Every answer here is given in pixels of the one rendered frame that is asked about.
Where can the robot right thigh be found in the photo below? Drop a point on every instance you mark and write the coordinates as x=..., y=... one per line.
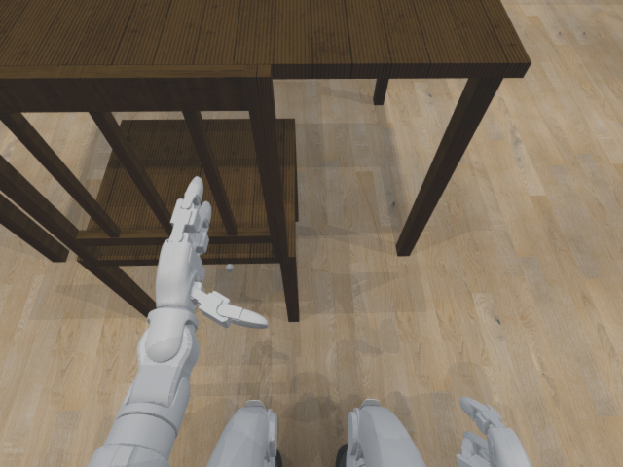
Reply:
x=377, y=436

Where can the robot left forearm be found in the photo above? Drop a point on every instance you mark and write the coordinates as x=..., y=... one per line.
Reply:
x=150, y=417

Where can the table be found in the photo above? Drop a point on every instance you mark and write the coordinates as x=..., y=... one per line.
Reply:
x=300, y=39

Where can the chair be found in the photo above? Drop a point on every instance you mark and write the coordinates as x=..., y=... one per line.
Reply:
x=248, y=166

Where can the right robot hand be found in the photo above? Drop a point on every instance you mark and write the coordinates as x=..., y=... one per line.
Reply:
x=503, y=448

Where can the right robot shin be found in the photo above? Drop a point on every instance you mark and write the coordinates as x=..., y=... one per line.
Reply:
x=350, y=461

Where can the left robot hand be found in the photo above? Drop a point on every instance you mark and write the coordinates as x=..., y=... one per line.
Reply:
x=180, y=264

